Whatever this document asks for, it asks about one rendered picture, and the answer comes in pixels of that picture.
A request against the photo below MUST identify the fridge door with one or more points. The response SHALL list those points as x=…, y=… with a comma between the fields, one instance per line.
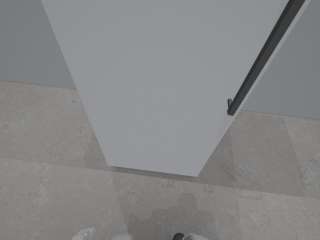
x=155, y=76

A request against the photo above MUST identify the handle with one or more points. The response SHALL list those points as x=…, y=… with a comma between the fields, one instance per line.
x=283, y=23

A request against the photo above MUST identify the robot left hand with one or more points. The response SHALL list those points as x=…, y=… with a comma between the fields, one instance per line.
x=84, y=234

